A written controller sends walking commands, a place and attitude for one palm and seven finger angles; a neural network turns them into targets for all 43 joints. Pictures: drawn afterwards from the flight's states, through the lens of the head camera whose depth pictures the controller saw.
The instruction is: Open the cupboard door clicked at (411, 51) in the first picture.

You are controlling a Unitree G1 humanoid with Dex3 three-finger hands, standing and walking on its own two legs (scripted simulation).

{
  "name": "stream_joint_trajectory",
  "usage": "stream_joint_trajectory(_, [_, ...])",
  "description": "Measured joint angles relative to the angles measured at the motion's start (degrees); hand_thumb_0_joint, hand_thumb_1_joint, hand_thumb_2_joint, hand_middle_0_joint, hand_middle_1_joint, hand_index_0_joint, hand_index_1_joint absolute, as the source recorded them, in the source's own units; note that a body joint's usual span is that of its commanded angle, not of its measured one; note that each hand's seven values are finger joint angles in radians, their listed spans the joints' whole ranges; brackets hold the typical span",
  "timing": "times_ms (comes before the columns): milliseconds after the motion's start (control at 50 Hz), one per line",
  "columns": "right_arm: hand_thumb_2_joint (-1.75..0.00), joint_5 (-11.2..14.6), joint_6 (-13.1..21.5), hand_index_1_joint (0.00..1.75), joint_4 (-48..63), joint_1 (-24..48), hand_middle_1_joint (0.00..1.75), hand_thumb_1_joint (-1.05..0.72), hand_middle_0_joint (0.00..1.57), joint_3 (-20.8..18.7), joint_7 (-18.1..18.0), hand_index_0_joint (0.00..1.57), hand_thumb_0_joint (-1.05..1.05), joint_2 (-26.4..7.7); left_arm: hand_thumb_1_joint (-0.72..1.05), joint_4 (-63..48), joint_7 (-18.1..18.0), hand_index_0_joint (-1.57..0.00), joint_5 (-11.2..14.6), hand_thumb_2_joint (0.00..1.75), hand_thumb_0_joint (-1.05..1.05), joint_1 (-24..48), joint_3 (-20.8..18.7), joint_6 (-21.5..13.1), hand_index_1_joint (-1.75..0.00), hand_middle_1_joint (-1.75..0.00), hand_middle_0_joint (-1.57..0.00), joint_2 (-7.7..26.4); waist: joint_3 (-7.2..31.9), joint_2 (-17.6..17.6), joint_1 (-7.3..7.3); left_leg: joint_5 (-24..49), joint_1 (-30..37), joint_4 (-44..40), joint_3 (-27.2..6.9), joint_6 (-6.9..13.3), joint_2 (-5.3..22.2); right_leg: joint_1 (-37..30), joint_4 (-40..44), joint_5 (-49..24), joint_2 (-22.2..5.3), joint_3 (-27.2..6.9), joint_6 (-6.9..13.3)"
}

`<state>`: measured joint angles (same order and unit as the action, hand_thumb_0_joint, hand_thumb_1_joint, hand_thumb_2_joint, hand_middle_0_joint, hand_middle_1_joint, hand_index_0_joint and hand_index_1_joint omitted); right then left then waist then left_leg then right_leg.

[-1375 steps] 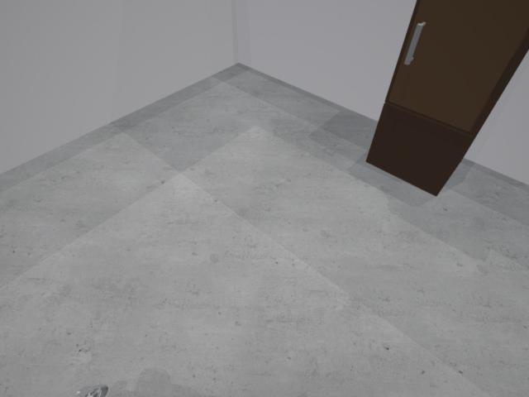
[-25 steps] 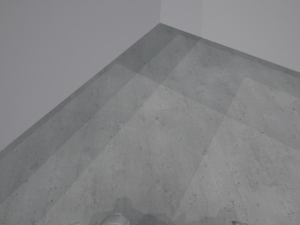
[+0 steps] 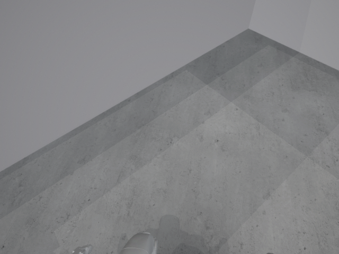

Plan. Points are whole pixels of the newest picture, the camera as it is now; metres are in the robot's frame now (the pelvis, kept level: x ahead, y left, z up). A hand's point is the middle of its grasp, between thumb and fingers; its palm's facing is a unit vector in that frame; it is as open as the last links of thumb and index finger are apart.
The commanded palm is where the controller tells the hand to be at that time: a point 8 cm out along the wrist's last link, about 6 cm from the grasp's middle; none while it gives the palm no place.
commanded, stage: turn to face it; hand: left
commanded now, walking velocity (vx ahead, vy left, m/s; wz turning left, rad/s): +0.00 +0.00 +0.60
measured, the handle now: out of the picture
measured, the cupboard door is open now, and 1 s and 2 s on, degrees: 44 44 44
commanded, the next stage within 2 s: none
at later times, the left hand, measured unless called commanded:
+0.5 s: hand out of the picture +0.05 +0.22 -0.15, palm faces +0.31 -0.91 -0.27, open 7.4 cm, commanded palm none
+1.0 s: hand out of the picture -0.04 +0.15 -0.19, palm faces +0.61 -0.76 -0.21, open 7.4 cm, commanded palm none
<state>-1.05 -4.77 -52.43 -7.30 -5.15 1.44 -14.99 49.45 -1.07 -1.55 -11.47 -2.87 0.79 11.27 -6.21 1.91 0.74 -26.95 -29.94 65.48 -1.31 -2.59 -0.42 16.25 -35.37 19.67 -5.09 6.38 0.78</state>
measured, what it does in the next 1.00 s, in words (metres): steps on the spot, turning left: left foot, then right foot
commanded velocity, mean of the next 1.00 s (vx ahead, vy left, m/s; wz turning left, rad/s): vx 0.00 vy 0.00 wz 0.60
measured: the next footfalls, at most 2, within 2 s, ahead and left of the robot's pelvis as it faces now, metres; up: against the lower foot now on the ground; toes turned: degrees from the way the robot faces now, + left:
left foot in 0.24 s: +0.03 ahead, +0.12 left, +0.00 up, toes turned +15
right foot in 0.58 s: +0.11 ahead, -0.14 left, +0.00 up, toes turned +18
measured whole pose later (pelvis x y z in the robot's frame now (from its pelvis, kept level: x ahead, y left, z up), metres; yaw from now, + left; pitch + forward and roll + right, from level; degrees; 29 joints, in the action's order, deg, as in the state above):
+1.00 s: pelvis +0.03 -0.05 -0.01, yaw +37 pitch +1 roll +1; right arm -1.0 -2.3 -51.2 -5.8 -4.0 1.8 -12.9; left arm 52.2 -0.4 -1.1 -12.7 -3.9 2.4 12.8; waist -6.4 -3.7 0.0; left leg -17.4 -18.6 36.5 4.0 1.0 0.1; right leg 19.0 -47.7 29.9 -8.9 11.5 -2.8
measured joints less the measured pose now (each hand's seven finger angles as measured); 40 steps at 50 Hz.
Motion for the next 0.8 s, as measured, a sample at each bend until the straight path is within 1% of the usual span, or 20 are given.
stream_joint_trajectory(40, [-0.9, 0.15, 0.07, 0.3, -0.03, 0.25, 0.3, -0.91, 0.2, 0.17, 0.29, 0.2, 0.0, 0.47, 0.91, 0.52, -0.02, -0.2, -0.06, 0.89, 0.0, -0.48, 0.27, 0.05, -0.3, -0.3, -0.2, -0.62, -0.16, -1.24, 0.36, 0.46, 1.16, -2.3, 2.04, -0.54, 0.62, -1.58, 2.28, -0.77, -0.92, 1.36, 0.1])
stream_joint_trajectory(80, [-0.9, 0.28, 0.19, 0.3, -0.06, 0.54, 0.3, -0.91, 0.2, 0.44, 0.49, 0.2, 0.0, 0.94, 0.91, 0.86, 0.11, -0.2, -0.07, 0.89, 0.0, -0.8, 0.51, -0.13, -0.3, -0.3, -0.2, -1.05, -0.35, -2.32, 0.33, 0.57, 3.24, -7.78, 3.56, -0.81, 1.02, -2.72, 3.76, -1.12, -1.62, 2.93, 0.15])
stream_joint_trajectory(180, [-0.9, 0.55, 0.73, 0.3, 0.06, 1.87, 0.3, -0.91, 0.2, 1.15, 0.55, 0.2, 0.0, 1.91, 0.91, 1.59, 0.27, -0.2, -0.1, 0.89, 0.0, -1.33, 0.07, -0.59, -0.3, -0.3, -0.2, -0.76, -1.0, -4.14, -0.8, 1.34, 9.01, -21.68, 5.99, -0.12, 0.97, -3.71, 3.02, 0.24, -2.65, 7.12, -0.17])
stream_joint_trajectory(220, [-0.9, 0.48, 1.28, 0.3, 0.61, 2.16, 0.3, -0.91, 0.2, 1.45, 0.58, 0.2, 0.0, 2.13, 0.91, 2.01, 0.44, -0.21, 0.13, 0.89, 0.0, -1.86, -0.37, -0.48, -0.3, -0.3, -0.2, 0.01, -0.77, -4.82, -0.97, 5.88, 12.23, -29.14, 7.01, 0.66, 0.59, -3.06, 0.14, 2.09, -3.38, 8.64, -0.68])
stream_joint_trajectory(240, [-0.9, 0.31, 1.79, 0.3, 1.2, 2.02, 0.3, -0.91, 0.2, 1.55, 0.68, 0.2, 0.0, 1.83, 0.91, 2.08, 0.58, -0.21, 0.37, 0.89, 0.0, -2.43, -0.58, -0.26, -0.3, -0.3, -0.2, 0.29, -0.14, -4.38, -0.92, 11.43, 13.59, -32.63, 6.56, 2.12, 0.98, -1.65, -3.07, 3.29, -3.44, 9.24, -1.18])
stream_joint_trajectory(260, [-0.9, 0.12, 2.31, 0.3, 1.45, 2.21, 0.3, -0.91, 0.2, 1.43, 0.53, 0.2, 0.0, 2.07, 0.91, 2.47, 0.63, -0.21, 0.58, 0.89, 0.0, -2.16, -0.81, 0.33, -0.3, -0.3, -0.2, 0.96, -0.19, -4.97, -0.8, 12.23, 12.76, -31.43, 6.11, 3.28, 0.58, 0.51, -8.36, 7.03, -3.73, 7.72, -2.33])
stream_joint_trajectory(280, [-0.9, 0.04, 2.65, 0.3, 1.61, 2.33, 0.3, -0.91, 0.2, 1.53, 0.38, 0.2, 0.0, 2.36, 0.91, 2.77, 0.52, -0.2, 0.55, 0.89, 0.0, -1.67, -1.0, 1.23, -0.3, -0.3, -0.2, 1.66, -0.48, -5.57, -0.97, 10.72, 12.18, -29.78, 5.78, 3.96, 0.24, 2.89, -14.03, 10.28, -3.25, 4.91, -3.12])
stream_joint_trajectory(300, [-0.9, -0.05, 2.89, 0.3, 1.77, 2.13, 0.3, -0.91, 0.2, 1.69, 0.14, 0.2, 0.0, 2.55, 0.91, 3.14, 0.35, -0.2, 0.5, 0.89, 0.0, -1.13, -1.22, 1.97, -0.3, -0.3, -0.2, 2.16, -0.52, -5.76, -1.07, 9.22, 11.99, -29.09, 5.29, 4.24, 0.13, 5.1, -18.87, 11.78, -2.42, 2.45, -3.68])
stream_joint_trajectory(320, [-0.9, -0.12, 3.05, 0.3, 1.89, 1.74, 0.3, -0.91, 0.2, 1.8, -0.2, 0.2, 0.0, 2.64, 0.91, 3.48, 0.26, -0.2, 0.48, 0.89, 0.0, -0.55, -1.4, 2.48, -0.3, -0.3, -0.2, 2.5, -0.37, -5.6, -1.07, 8.46, 12.05, -29.26, 4.65, 4.24, 0.11, 7.09, -22.65, 11.7, -1.66, 0.55, -4.14])
stream_joint_trajectory(360, [-0.9, -0.22, 3.11, 0.3, 1.79, 0.88, 0.3, -0.91, 0.2, 1.94, -0.82, 0.2, 0.0, 2.69, 0.91, 3.62, 0.43, -0.2, 0.5, 0.89, 0.01, 0.56, -1.66, 2.86, -0.3, -0.3, -0.2, 2.96, -0.08, -4.98, -1.05, 8.95, 12.64, -31.07, 3.35, 3.79, 0.09, 10.11, -26.98, 9.26, -0.7, -2.22, -4.78])
stream_joint_trajectory(420, [-0.9, -0.31, 3.08, 0.3, 1.16, -0.4, 0.3, -0.91, 0.2, 2.14, -1.11, 0.2, 0.0, 2.54, 0.91, 2.67, 0.77, -0.2, 0.57, 0.89, 0.01, 1.85, -1.85, 2.68, -0.3, -0.3, -0.2, 3.32, 0.21, -3.85, -1.06, 10.99, 13.63, -34.08, 1.53, 3.21, 0.17, 11.86, -26.21, 5.98, -0.09, -4.65, -5.23])
stream_joint_trajectory(480, [-0.9, -0.44, 2.79, 0.3, 0.51, -1.58, 0.3, -0.9, 0.2, 2.04, -0.95, 0.2, 0.0, 2.33, 0.91, 1.49, 0.93, -0.2, 0.67, 0.89, 0.01, 2.85, -1.79, 2.38, -0.3, -0.29, -0.2, 3.4, 0.55, -2.56, -0.69, 11.91, 13.81, -35.36, -0.42, 2.52, 0.43, 10.57, -19.69, 5.07, 0.58, -5.59, -5.24])
stream_joint_trajectory(540, [-0.9, -0.48, 2.15, 0.3, 0.1, -2.46, 0.3, -0.9, 0.2, 1.63, -0.8, 0.2, 0.0, 1.98, 0.91, 0.43, 1.02, -0.2, 0.81, 0.89, 0.01, 3.6, -1.54, 1.83, -0.3, -0.29, -0.2, 3.27, 0.78, -1.13, 0.03, 11.63, 12.83, -34.29, -2.66, 1.31, 0.66, 6.8, -10.28, 3.81, 1.98, -5.41, -4.91])
stream_joint_trajectory(580, [-0.9, -0.19, 1.64, 0.3, 0.05, -3.25, 0.3, -0.9, 0.2, 1.23, -0.75, 0.2, 0.0, 1.74, 0.91, -0.53, 1.08, -0.2, 0.81, 0.89, 0.0, 3.36, -1.27, 0.91, -0.3, -0.29, -0.2, 3.33, 1.4, -0.81, 0.27, 10.42, 11.11, -31.62, -4.06, 0.32, 0.15, 2.39, -0.58, -0.42, 2.45, -4.74, -4.36])
stream_joint_trajectory(600, [-0.9, 0.04, 1.39, 0.3, -0.14, -3.18, 0.3, -0.9, 0.2, 0.88, -0.73, 0.2, 0.0, 1.41, 0.91, -0.67, 0.87, -0.2, 0.52, 0.89, 0.0, 3.38, -1.23, 0.24, -0.3, -0.3, -0.2, 3.01, 1.29, -0.45, 0.17, 6.98, 9.56, -28.15, -4.31, 0.29, -0.08, 2.12, 0.28, -1.23, 2.49, -4.3, -3.07])
stream_joint_trajectory(640, [-0.9, 0.14, 0.73, 0.3, -0.52, -2.75, 0.3, -0.9, 0.2, 0.15, -0.72, 0.2, 0.0, 0.5, 0.91, -0.72, 0.46, -0.2, 0.29, 0.89, 0.0, 3.46, -0.56, -0.22, -0.3, -0.3, -0.2, 1.82, 0.31, 0.46, 0.63, -0.86, 5.52, -15.81, -3.66, 0.57, -0.99, 1.76, -1.14, -0.52, 1.79, -2.51, -1.03])
stream_joint_trajectory(680, [-0.9, 0.06, 0.17, 0.3, -0.95, -2.17, 0.3, -0.91, 0.2, -0.24, -0.51, 0.2, 0.0, -0.1, 0.91, -0.67, 0.11, -0.2, 0.31, 0.89, 0.0, 2.78, -0.08, -0.2, -0.3, -0.3, -0.2, 0.72, -0.25, 0.5, 0.87, -1.34, 2.16, -4.19, -1.68, 0.31, -1.06, 0.25, 0.0, -0.53, 0.91, -1.09, -0.3])
stream_joint_trajectory(700, [-0.9, 0.04, 0.03, 0.3, -1.06, -1.91, 0.3, -0.91, 0.2, -0.29, -0.33, 0.2, 0.0, -0.22, 0.91, -0.5, 0.01, -0.2, 0.31, 0.89, 0.0, 2.35, 0.12, -0.1, -0.3, -0.3, -0.2, 0.27, -0.36, 0.33, 1.02, -0.42, 1.2, -0.83, -0.67, 0.0, -0.71, -0.58, 1.07, -0.9, 0.55, -0.41, -0.21])
stream_joint_trajectory(740, [-0.9, 0.13, -0.11, 0.3, -1.1, -1.49, 0.3, -0.91, 0.2, -0.23, 0.04, 0.2, 0.0, -0.03, 0.91, -0.01, -0.1, -0.2, 0.22, 0.89, 0.0, 1.55, 0.4, 0.08, -0.3, -0.3, -0.2, -0.35, -0.39, -0.51, 1.33, 1.0, 0.88, 0.48, 1.13, -0.59, 0.16, -2.08, 3.2, -1.7, -0.22, 1.01, -0.19])
stream_joint_trajectory(800, [-0.9, 0.25, -0.12, 0.3, -1.03, -0.92, 0.3, -0.91, 0.2, 0.1, 0.41, 0.2, 0.0, 0.6, 0.91, 0.6, 0.01, -0.2, 0.13, 0.89, 0.0, 0.66, 0.64, 0.05, -0.3, -0.3, -0.2, -0.92, -0.44, -2.03, 1.24, 1.31, 2.9, -5.56, 3.14, -1.1, 1.19, -3.56, 5.17, -2.26, -1.28, 3.36, -0.19])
